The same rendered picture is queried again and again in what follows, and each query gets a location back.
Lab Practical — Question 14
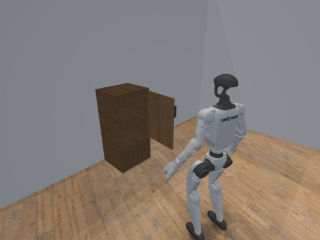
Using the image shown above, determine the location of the left robot forearm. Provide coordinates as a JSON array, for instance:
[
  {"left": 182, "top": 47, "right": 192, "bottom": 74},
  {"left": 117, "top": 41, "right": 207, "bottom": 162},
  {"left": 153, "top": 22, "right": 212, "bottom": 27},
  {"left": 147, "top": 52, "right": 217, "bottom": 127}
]
[{"left": 172, "top": 139, "right": 196, "bottom": 169}]

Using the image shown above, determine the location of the right robot hand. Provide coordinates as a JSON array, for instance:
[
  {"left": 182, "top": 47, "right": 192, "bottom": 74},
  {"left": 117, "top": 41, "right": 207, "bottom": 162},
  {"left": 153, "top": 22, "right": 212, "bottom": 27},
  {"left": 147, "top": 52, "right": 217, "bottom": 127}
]
[{"left": 223, "top": 145, "right": 237, "bottom": 157}]

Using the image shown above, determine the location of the robot torso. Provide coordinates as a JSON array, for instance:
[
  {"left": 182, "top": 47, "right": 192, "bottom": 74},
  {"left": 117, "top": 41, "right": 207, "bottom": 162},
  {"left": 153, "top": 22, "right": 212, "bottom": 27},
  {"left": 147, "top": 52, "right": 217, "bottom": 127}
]
[{"left": 204, "top": 100, "right": 239, "bottom": 172}]

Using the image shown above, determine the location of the cupboard door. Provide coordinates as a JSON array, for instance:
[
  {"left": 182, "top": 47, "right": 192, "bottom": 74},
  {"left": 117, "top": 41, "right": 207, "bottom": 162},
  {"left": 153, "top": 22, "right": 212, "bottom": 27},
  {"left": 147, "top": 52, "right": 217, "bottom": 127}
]
[{"left": 148, "top": 90, "right": 175, "bottom": 150}]

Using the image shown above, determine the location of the robot left upper arm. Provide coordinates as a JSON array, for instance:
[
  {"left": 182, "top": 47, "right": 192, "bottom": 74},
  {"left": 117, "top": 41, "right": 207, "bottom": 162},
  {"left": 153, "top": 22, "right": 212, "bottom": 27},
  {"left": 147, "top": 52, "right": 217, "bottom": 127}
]
[{"left": 192, "top": 108, "right": 215, "bottom": 150}]

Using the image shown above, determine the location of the right robot shin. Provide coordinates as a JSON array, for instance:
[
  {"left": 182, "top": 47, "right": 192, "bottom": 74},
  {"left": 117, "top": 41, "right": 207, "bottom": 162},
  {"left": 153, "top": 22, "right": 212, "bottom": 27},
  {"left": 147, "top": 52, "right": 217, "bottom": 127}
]
[{"left": 209, "top": 181, "right": 223, "bottom": 222}]

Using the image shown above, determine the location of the left robot hand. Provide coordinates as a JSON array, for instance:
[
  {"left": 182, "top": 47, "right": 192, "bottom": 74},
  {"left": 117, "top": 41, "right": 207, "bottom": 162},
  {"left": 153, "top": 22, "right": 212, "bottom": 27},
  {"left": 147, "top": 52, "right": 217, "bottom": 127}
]
[{"left": 163, "top": 162, "right": 178, "bottom": 182}]

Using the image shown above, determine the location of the robot right upper arm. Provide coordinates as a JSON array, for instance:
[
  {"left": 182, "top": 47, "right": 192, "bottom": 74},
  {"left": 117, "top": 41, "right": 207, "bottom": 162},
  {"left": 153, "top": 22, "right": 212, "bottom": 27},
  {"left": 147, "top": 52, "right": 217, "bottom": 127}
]
[{"left": 233, "top": 103, "right": 248, "bottom": 136}]

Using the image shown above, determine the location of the right robot forearm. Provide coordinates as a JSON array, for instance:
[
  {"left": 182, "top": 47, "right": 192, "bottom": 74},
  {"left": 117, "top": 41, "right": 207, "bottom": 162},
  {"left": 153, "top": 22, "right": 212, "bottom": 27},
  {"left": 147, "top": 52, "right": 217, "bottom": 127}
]
[{"left": 230, "top": 133, "right": 247, "bottom": 148}]

